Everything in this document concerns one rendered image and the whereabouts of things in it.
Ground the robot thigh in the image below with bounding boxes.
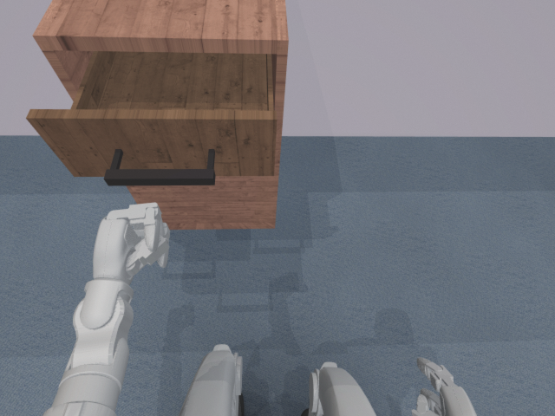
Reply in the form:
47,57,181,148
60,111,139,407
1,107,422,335
179,350,243,416
309,367,376,416

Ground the left robot thigh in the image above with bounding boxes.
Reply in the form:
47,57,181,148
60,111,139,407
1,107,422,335
179,350,243,416

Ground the right robot thigh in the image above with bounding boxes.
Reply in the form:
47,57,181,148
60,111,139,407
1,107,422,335
309,367,376,416

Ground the left robot hand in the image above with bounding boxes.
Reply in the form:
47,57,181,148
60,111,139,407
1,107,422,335
93,203,170,285

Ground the robot left forearm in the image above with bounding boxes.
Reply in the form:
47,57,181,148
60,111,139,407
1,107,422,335
42,278,134,416

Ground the drawer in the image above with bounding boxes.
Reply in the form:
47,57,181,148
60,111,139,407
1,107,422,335
26,51,277,177

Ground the handle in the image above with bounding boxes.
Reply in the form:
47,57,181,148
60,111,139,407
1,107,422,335
104,149,215,185

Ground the right robot hand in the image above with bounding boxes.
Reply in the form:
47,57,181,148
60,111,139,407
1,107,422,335
412,357,477,416

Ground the cabinet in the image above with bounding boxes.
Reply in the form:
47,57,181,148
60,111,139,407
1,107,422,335
33,0,289,230

